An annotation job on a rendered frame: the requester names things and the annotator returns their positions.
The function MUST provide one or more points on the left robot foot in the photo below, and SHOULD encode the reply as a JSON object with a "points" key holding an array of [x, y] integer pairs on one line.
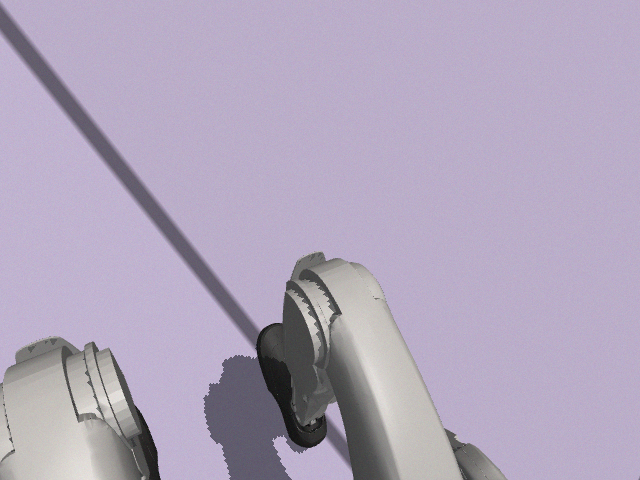
{"points": [[149, 448]]}

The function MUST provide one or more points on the right robot foot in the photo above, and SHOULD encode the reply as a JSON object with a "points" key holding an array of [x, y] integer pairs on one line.
{"points": [[278, 381]]}

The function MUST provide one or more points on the right robot hand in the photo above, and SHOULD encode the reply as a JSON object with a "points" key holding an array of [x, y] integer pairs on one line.
{"points": [[472, 462]]}

